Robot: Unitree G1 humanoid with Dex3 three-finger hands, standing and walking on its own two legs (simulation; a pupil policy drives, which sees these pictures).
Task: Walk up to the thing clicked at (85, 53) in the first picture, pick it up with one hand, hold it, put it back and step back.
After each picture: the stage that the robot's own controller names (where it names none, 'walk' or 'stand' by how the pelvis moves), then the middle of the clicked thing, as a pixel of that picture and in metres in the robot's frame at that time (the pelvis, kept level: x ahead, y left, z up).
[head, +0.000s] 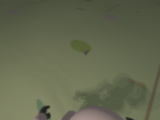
stand; (85, 52) +1.32 +0.06 -0.72
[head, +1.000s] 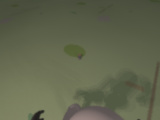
walk; (79, 56) +1.19 +0.26 -0.71
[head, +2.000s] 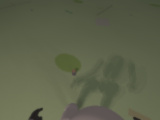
walk; (73, 72) +0.74 +0.24 -0.70
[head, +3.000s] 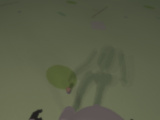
walk; (68, 90) +0.43 +0.21 -0.71
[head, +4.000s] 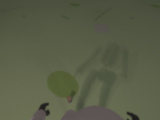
stand; (69, 99) +0.32 +0.22 -0.72
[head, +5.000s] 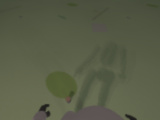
stand; (68, 99) +0.31 +0.23 -0.73
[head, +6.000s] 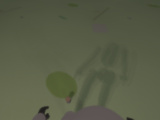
stand; (68, 100) +0.31 +0.23 -0.73
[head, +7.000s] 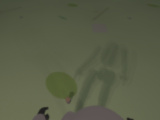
stand; (68, 100) +0.31 +0.23 -0.73
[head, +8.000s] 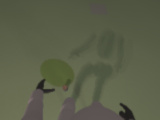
go down; (65, 88) +0.33 +0.23 -0.66
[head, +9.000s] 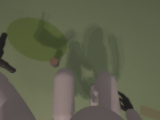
go down; (54, 62) +0.38 +0.27 -0.29
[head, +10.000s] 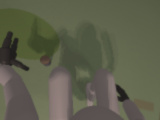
close in; (46, 61) +0.37 +0.28 -0.26
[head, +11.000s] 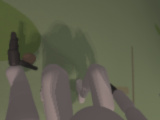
close; (28, 60) +0.36 +0.29 -0.22
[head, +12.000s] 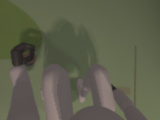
close; (29, 59) +0.36 +0.29 -0.23
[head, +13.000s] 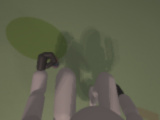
lift; (54, 62) +0.38 +0.27 -0.28
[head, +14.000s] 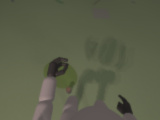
close; (68, 90) +0.34 +0.21 -0.62
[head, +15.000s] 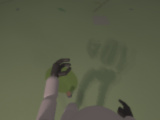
close; (69, 94) +0.33 +0.22 -0.68
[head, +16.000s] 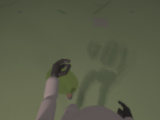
stand; (69, 96) +0.32 +0.22 -0.67
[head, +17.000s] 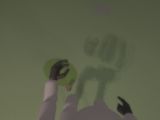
stand; (68, 88) +0.34 +0.21 -0.62
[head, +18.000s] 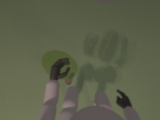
stand; (68, 81) +0.36 +0.22 -0.55
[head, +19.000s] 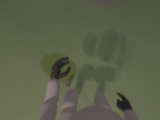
stand; (67, 83) +0.35 +0.22 -0.57
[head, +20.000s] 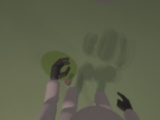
close; (67, 82) +0.35 +0.22 -0.56
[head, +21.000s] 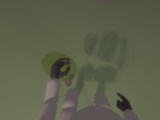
close; (68, 83) +0.35 +0.22 -0.57
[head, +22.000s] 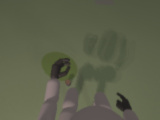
close; (68, 83) +0.35 +0.21 -0.57
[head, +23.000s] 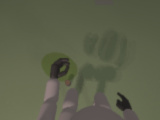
close; (68, 83) +0.35 +0.22 -0.57
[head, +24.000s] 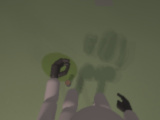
close; (68, 83) +0.35 +0.21 -0.58
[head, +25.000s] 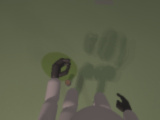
close; (68, 83) +0.35 +0.22 -0.58
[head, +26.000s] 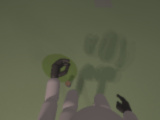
close; (68, 84) +0.35 +0.22 -0.58
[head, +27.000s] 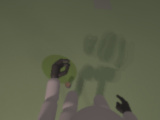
close; (68, 85) +0.35 +0.21 -0.59
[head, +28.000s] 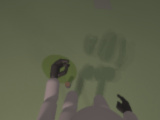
close; (67, 85) +0.35 +0.22 -0.59
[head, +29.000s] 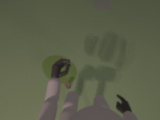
close; (68, 85) +0.35 +0.22 -0.60
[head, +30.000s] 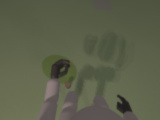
close; (67, 85) +0.35 +0.21 -0.60
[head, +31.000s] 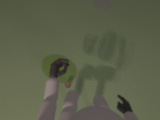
close; (67, 84) +0.35 +0.22 -0.60
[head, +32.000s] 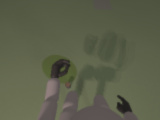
close; (68, 85) +0.35 +0.22 -0.60
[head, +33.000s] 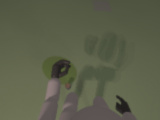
close; (68, 86) +0.34 +0.21 -0.61
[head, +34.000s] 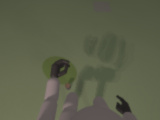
close; (68, 86) +0.35 +0.21 -0.61
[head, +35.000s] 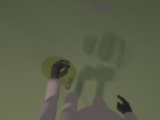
close; (67, 86) +0.34 +0.22 -0.61
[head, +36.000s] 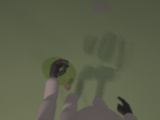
close; (67, 87) +0.34 +0.22 -0.61
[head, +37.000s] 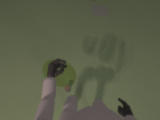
close; (67, 88) +0.34 +0.22 -0.63
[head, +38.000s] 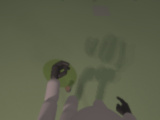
hold; (68, 89) +0.34 +0.22 -0.63
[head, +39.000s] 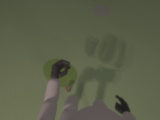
close; (68, 88) +0.34 +0.21 -0.62
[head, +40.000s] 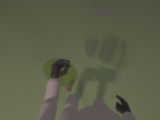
close; (68, 88) +0.34 +0.21 -0.62
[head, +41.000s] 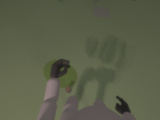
close; (68, 89) +0.34 +0.22 -0.63
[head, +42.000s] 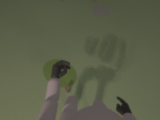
close; (68, 89) +0.34 +0.22 -0.63
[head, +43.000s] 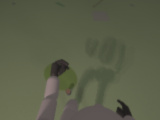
close; (68, 92) +0.33 +0.21 -0.66
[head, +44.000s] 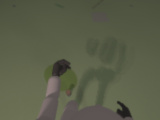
hold; (68, 93) +0.33 +0.22 -0.66
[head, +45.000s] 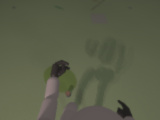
stand; (68, 94) +0.33 +0.22 -0.67
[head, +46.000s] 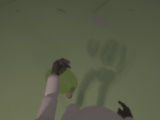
stand; (69, 95) +0.33 +0.22 -0.68
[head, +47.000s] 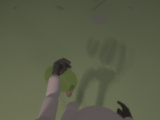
close; (68, 93) +0.33 +0.22 -0.67
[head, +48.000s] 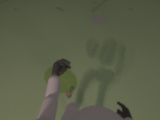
stand; (68, 94) +0.33 +0.22 -0.67
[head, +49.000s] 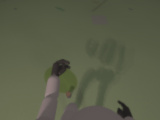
stand; (68, 94) +0.32 +0.21 -0.67
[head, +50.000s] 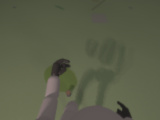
close; (68, 93) +0.33 +0.21 -0.66
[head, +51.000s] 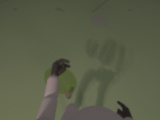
stand; (68, 95) +0.32 +0.21 -0.67
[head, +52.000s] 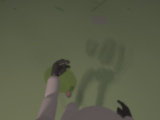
close; (68, 94) +0.33 +0.22 -0.67
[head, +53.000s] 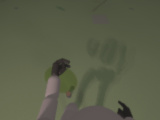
stand; (68, 94) +0.32 +0.22 -0.67
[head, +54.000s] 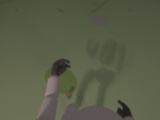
close; (68, 95) +0.33 +0.22 -0.68
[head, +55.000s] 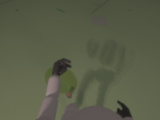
stand; (68, 95) +0.33 +0.22 -0.68
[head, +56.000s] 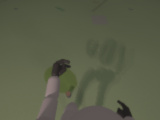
close; (68, 94) +0.33 +0.22 -0.67
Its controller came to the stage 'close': yes
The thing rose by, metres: 0.01
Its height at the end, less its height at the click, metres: +0.00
